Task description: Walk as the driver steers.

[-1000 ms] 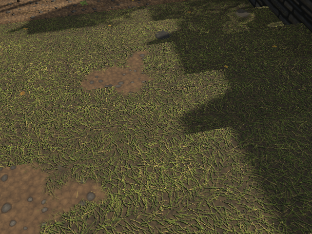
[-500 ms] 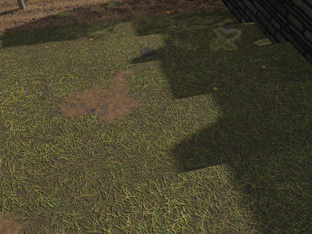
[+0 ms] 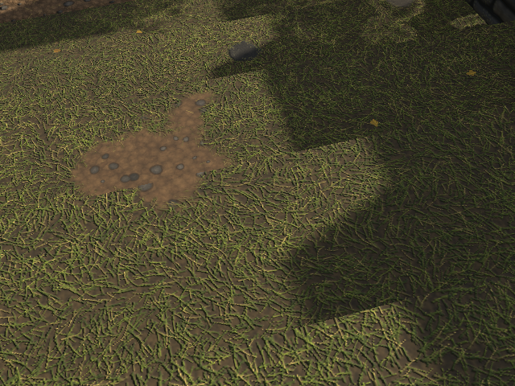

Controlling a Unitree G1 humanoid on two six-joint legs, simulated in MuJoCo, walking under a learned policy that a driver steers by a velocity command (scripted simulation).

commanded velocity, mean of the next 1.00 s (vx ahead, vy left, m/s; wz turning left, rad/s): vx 0.50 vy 0.00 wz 0.53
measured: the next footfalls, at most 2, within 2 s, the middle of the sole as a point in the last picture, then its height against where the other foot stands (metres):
left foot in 0.34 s outside the picture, level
right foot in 0.82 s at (279, 362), level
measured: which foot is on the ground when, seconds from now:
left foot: up 0.00-0.32, down 0.34-0.82, up 0.84-1.00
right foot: down 0.00-0.34, up 0.36-0.80, down 0.82-1.00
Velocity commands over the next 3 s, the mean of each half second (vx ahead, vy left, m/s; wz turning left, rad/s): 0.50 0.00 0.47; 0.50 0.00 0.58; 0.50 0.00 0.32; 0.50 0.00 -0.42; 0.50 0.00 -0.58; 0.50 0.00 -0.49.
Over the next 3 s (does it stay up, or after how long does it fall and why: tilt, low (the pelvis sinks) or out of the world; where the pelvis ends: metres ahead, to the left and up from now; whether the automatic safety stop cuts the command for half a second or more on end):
stays up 1.52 0.55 -0.38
